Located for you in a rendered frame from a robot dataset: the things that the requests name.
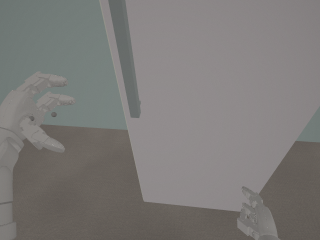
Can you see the robot left hand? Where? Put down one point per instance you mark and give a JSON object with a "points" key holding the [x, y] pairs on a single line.
{"points": [[18, 106]]}

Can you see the robot right hand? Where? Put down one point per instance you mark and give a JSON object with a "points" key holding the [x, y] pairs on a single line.
{"points": [[260, 220]]}

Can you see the handle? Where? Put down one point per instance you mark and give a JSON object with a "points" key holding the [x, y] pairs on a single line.
{"points": [[120, 23]]}

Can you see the fridge door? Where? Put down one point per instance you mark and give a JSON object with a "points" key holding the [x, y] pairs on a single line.
{"points": [[226, 88]]}

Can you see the left robot forearm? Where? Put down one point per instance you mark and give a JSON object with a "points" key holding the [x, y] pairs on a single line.
{"points": [[10, 146]]}

